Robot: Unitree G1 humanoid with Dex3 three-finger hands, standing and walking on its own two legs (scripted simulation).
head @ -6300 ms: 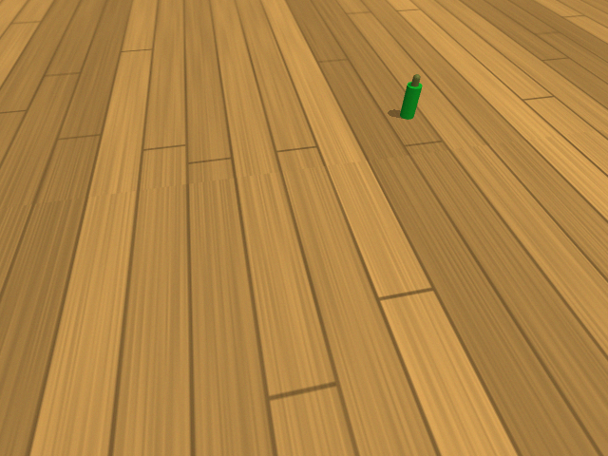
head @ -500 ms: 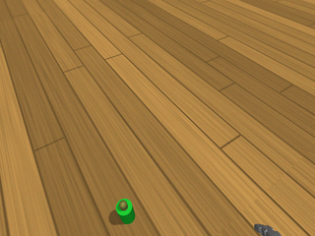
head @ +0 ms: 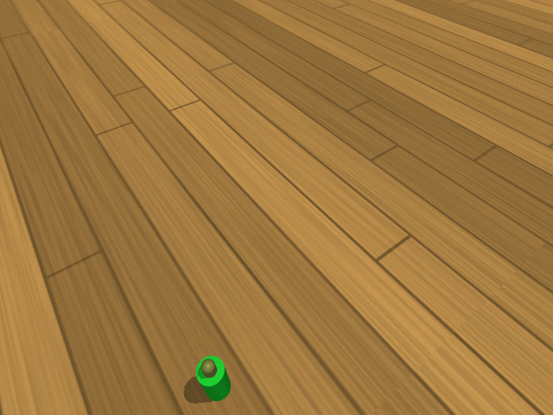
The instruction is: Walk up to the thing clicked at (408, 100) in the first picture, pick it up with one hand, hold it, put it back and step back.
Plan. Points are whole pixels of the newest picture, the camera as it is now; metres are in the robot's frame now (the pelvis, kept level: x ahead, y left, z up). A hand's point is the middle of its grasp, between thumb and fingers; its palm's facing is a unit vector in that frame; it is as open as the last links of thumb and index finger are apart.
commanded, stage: walk up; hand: left
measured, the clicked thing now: (213, 376) +0.34 +0.20 -0.65
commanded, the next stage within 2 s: stand in 0.40 s
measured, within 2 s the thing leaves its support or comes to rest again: neither
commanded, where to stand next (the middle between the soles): +0.00 -0.01 m, yaw +1 degrees
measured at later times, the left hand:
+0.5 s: hand out of the picture +0.08 +0.25 -0.16, palm faces -0.02 -0.94 -0.33, open 7.4 cm
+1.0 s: hand out of the picture +0.07 +0.26 -0.16, palm faces -0.02 -0.94 -0.34, open 7.4 cm
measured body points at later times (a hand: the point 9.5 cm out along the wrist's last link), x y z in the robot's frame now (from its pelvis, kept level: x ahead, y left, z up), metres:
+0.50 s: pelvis +0.00 +0.00 +0.00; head +0.00 +0.00 +0.45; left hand +0.08 +0.30 -0.13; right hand +0.07 -0.30 -0.13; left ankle -0.01 +0.13 -0.75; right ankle +0.01 -0.13 -0.75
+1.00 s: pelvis +0.00 +0.00 +0.00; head +0.00 +0.00 +0.45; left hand +0.07 +0.30 -0.13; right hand +0.08 -0.30 -0.13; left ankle -0.01 +0.13 -0.75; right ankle +0.01 -0.13 -0.75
